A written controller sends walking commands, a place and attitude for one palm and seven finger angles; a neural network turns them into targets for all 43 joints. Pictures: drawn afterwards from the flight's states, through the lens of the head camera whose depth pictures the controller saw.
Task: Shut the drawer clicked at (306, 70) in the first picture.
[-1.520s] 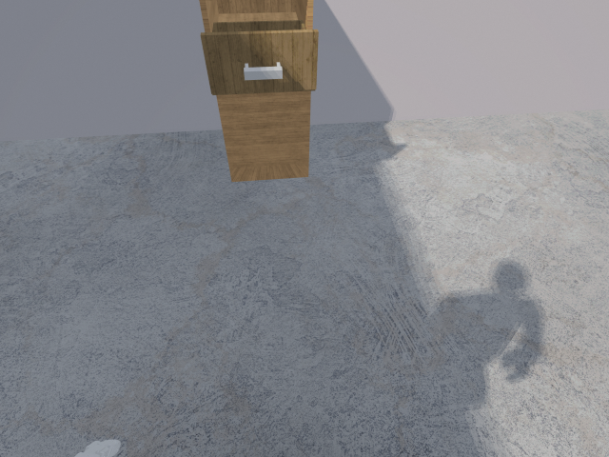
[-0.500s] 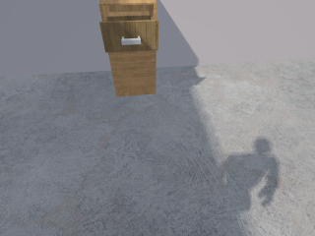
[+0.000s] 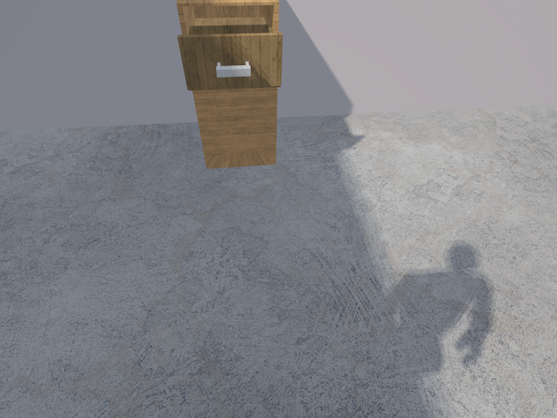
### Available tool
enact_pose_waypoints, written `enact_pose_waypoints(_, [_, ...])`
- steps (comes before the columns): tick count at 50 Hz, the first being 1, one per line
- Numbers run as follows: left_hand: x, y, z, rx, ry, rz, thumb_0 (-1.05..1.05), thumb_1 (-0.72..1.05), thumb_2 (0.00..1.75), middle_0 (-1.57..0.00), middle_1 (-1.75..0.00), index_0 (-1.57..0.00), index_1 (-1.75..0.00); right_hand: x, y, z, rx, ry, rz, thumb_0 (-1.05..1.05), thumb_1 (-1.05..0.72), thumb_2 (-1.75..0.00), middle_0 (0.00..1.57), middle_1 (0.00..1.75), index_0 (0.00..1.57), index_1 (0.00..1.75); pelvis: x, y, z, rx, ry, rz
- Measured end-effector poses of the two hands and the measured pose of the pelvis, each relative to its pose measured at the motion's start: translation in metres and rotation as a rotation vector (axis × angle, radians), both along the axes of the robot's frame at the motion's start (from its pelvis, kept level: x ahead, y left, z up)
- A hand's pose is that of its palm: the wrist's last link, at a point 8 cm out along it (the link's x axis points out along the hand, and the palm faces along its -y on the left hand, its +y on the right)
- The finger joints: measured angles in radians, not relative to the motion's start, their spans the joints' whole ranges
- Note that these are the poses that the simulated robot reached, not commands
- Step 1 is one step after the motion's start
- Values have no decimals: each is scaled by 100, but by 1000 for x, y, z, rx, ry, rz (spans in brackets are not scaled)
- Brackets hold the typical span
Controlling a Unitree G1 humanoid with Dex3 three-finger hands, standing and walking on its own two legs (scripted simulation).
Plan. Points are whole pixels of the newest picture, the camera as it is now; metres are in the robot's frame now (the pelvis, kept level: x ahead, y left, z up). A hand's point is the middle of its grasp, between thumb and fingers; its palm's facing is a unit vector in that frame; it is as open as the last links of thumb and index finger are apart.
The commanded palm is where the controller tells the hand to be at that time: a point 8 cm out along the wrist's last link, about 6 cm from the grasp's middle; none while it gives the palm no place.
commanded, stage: walk to a spot facing it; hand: left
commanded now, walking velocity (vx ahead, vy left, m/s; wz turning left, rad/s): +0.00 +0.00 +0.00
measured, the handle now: (233, 68) +1.16 +0.23 -0.05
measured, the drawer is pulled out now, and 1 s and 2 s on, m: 0.30 0.30 0.30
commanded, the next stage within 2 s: turn to face it in 1.48 s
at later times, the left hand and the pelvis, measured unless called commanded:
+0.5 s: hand out of the picture +0.07 +0.19 -0.20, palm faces -0.08 -0.99 -0.13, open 7.4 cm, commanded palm none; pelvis +0.10 +0.02 -0.02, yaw -6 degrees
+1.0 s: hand (220, 301) +0.37 +0.15 -0.19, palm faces -0.14 -0.97 -0.18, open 7.2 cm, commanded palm none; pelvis +0.30 -0.02 -0.01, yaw -9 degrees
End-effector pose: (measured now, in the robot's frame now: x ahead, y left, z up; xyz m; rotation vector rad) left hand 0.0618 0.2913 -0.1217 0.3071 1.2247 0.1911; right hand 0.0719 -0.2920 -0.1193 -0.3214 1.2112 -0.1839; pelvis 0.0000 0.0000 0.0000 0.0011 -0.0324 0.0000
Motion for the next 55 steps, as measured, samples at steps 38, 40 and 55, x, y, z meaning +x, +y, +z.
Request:
enact_pose_waypoints(38, [295, -85, -44, -133, -135, -186, 1, 93, 89, -20, -30, -19, -30, -75, 124, -25, 238, 577, -454, 1, -91, -89, 21, 30, 20, 30, 209, -18, -38, -12, 1, -162])
enact_pose_waypoints(40, [311, -90, -42, -136, -154, -174, 0, 93, 89, -20, -30, -19, -30, -42, 107, -33, 225, 525, -450, 1, -91, -89, 21, 30, 20, 30, 223, -23, -37, -25, -10, -159])
enact_pose_waypoints(55, [314, -79, -45, -193, 72, -48, 0, 93, 89, -21, -30, -20, -30, 302, 32, -9, 93, -109, -207, 1, -94, -89, 20, 30, 20, 30, 344, -11, -13, -54, 6, -160])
